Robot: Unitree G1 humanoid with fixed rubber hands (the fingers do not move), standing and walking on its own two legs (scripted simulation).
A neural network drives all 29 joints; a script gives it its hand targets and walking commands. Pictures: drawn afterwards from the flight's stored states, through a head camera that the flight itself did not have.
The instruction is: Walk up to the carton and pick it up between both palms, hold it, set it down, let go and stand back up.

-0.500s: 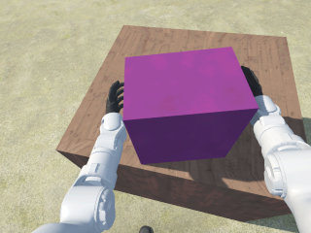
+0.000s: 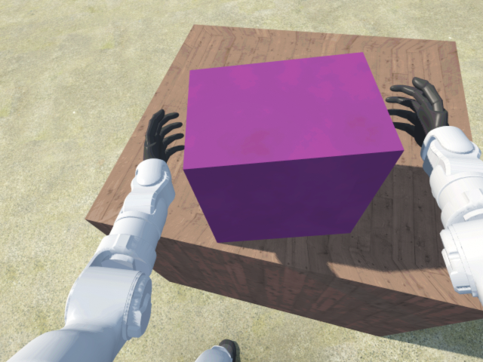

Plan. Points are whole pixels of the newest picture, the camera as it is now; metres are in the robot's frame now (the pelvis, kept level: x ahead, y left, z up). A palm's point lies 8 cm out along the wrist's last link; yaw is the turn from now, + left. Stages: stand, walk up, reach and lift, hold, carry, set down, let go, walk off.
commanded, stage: set down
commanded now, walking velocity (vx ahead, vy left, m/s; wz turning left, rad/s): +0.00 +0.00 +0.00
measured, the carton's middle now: (279, 161) +0.44 +0.06 +0.02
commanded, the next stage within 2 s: none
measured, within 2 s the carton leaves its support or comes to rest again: neither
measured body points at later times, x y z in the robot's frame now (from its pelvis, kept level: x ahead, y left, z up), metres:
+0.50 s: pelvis +0.00 +0.00 +0.01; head +0.08 -0.01 +0.45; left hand +0.40 +0.28 +0.12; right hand +0.52 -0.19 +0.14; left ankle +0.01 +0.17 -0.73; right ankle +0.01 -0.11 -0.73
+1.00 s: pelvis -0.01 +0.00 +0.02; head +0.05 -0.01 +0.46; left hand +0.39 +0.27 +0.21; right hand +0.51 -0.20 +0.23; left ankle +0.01 +0.17 -0.73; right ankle +0.01 -0.11 -0.73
